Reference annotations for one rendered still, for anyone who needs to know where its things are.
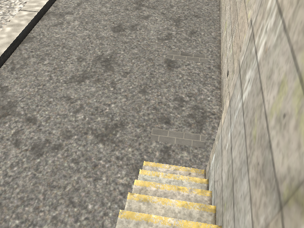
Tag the stairs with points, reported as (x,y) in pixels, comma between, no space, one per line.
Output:
(169,196)

